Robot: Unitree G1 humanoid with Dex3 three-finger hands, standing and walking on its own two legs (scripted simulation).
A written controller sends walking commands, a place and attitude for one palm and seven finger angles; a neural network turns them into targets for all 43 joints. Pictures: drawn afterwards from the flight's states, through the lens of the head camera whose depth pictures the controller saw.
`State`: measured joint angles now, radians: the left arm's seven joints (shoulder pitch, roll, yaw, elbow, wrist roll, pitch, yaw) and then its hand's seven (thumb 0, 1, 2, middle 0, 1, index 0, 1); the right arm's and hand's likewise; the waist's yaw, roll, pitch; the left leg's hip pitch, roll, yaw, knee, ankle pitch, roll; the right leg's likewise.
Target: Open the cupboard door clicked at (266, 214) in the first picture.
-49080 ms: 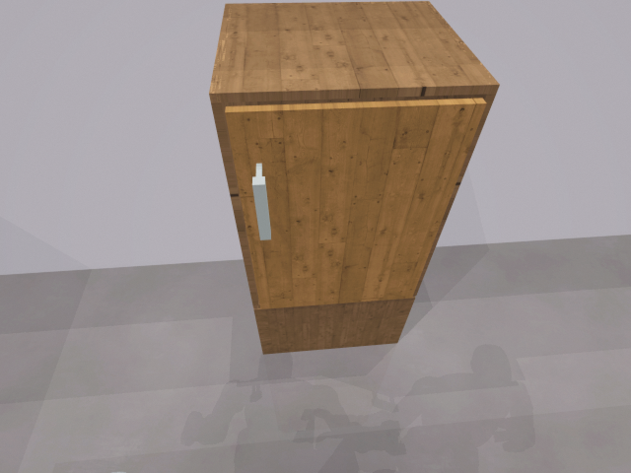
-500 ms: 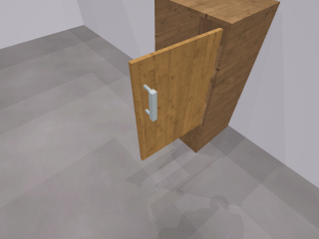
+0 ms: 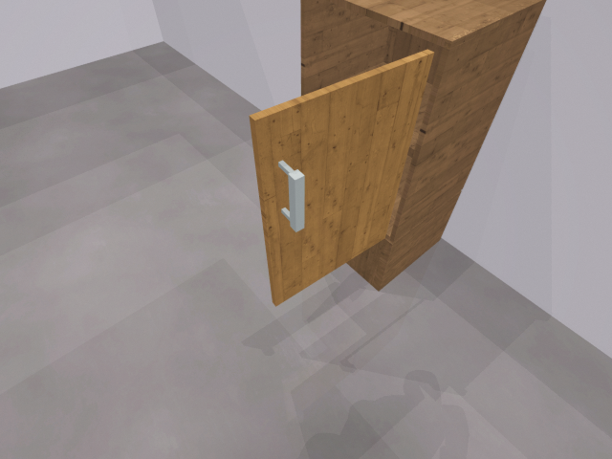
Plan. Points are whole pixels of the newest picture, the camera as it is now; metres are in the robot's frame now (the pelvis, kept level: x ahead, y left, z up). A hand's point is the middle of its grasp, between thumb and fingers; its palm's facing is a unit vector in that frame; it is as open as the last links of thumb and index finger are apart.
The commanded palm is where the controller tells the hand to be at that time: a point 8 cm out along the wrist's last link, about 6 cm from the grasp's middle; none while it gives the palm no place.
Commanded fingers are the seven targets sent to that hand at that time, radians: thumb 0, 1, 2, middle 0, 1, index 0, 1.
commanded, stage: look to check the result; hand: left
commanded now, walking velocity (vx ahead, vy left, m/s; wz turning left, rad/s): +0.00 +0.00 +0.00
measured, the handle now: (290, 196) +0.57 +0.06 -0.02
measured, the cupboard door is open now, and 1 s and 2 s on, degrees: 86 86 86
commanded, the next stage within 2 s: stand and wait in 0.14 s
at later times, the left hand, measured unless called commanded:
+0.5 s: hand out of the picture +0.00 +0.16 -0.18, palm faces +0.04 -0.98 -0.18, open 7.4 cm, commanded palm none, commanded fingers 0.00 0.90 0.90 -0.20 -0.30 -0.20 -0.30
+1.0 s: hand out of the picture +0.00 +0.15 -0.17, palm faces +0.04 -0.98 -0.18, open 7.4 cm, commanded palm none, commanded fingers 0.00 0.90 0.90 -0.20 -0.30 -0.20 -0.30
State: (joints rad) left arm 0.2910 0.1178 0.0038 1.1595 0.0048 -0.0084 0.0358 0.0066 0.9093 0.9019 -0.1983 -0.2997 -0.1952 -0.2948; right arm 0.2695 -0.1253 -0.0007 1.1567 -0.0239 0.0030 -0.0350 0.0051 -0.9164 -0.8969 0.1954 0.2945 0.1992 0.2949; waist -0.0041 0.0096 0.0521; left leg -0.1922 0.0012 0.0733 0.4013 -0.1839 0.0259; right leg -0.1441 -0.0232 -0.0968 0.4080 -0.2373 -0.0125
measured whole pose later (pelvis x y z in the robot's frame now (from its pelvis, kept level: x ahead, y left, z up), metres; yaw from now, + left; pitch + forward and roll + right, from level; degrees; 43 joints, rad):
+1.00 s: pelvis +0.02 -0.02 +0.00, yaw +0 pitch -1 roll +0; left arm 0.28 0.13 0.00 1.16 0.00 -0.02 0.04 0.01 0.91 0.90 -0.20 -0.30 -0.20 -0.29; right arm 0.25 -0.14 0.00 1.17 -0.02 0.00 -0.04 0.01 -0.92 -0.90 0.20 0.29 0.20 0.29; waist 0.00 0.01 0.05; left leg -0.16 0.02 0.06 0.38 -0.20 0.00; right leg -0.11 0.00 -0.11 0.37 -0.25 -0.03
